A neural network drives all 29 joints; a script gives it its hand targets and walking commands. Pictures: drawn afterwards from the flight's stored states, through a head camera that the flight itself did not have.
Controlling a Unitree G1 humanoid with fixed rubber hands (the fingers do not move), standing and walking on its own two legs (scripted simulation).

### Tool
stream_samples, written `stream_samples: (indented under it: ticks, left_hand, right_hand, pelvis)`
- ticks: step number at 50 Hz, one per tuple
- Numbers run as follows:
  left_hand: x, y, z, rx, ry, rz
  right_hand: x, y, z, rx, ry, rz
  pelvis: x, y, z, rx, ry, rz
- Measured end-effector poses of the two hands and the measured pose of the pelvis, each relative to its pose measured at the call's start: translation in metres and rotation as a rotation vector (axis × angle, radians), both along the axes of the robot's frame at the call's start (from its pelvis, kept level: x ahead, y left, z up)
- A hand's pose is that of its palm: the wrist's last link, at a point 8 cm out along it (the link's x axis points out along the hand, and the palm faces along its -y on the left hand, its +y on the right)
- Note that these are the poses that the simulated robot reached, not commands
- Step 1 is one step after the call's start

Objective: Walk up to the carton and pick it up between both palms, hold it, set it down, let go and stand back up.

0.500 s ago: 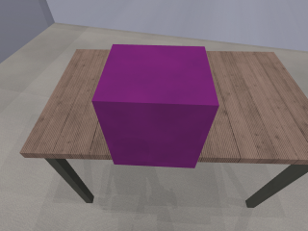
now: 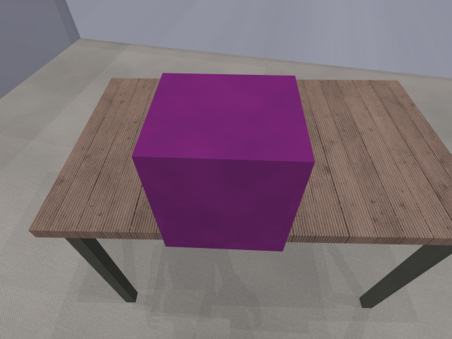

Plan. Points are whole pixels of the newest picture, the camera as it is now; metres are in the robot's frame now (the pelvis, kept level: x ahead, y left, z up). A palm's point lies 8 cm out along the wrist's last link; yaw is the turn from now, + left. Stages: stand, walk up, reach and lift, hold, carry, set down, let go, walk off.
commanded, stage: stand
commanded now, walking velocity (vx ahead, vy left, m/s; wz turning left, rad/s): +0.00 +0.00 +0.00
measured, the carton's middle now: (225, 167) +0.44 +0.01 +0.05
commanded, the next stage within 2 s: reach and lift in 0.38 s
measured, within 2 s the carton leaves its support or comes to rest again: neither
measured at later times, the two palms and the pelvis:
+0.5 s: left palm out of the picture +0.01 +0.23 -0.16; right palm out of the picture +0.02 -0.23 -0.16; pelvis -0.03 +0.00 -0.01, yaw +0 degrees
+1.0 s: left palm out of the picture +0.11 +0.23 -0.12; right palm out of the picture +0.11 -0.21 -0.12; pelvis -0.03 +0.01 +0.00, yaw +0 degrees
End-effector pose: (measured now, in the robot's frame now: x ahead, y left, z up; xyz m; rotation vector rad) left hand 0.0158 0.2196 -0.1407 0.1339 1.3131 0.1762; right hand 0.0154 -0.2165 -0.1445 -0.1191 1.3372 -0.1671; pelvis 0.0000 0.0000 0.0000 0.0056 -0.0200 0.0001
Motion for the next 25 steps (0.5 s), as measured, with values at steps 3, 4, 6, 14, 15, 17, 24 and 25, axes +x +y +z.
stream_samples:
  ticks: [3,4,6,14,15,17,24,25]
  left_hand:
    - [-0.006,-0.004,-0.001,-0.01,0.018,0.006]
    - [-0.008,-0.005,-0.001,-0.012,0.024,0.008]
    - [-0.012,-0.008,-0.002,-0.019,0.036,0.011]
    - [-0.03,-0.017,-0.003,-0.038,0.089,0.025]
    - [-0.032,-0.018,-0.004,-0.04,0.097,0.025]
    - [-0.036,-0.02,-0.004,-0.045,0.111,0.025]
    - [-0.019,-0.001,-0.015,0.001,0.196,0.013]
    - [-0.001,0.009,-0.02,0.036,0.198,-0.001]
  right_hand:
    - [-0.008,0.003,-0.001,0.008,0.025,-0.003]
    - [-0.011,0.004,-0.001,0.011,0.033,-0.005]
    - [-0.016,0.006,-0.001,0.016,0.048,-0.008]
    - [-0.033,0.013,-0.003,0.036,0.097,-0.015]
    - [-0.034,0.013,-0.003,0.037,0.102,-0.015]
    - [-0.037,0.014,-0.003,0.039,0.109,-0.017]
    - [-0.016,-0.002,-0.008,0.017,0.094,-0.098]
    - [0.001,-0.009,-0.012,0.008,0.072,-0.098]
  pelvis:
    - [-0.001,0.0,0.001,0.0,-0.004,0.001]
    - [-0.001,-0.001,0.001,0.0,-0.006,0.001]
    - [-0.001,-0.001,0.002,0.0,-0.008,0.0]
    - [-0.004,-0.002,0.003,-0.001,-0.01,-0.003]
    - [-0.005,-0.002,0.003,-0.001,-0.01,-0.004]
    - [-0.006,-0.002,0.003,-0.001,-0.008,-0.004]
    - [-0.021,-0.004,-0.008,0.011,0.063,0.0]
    - [-0.028,-0.005,-0.014,0.017,0.073,0.002]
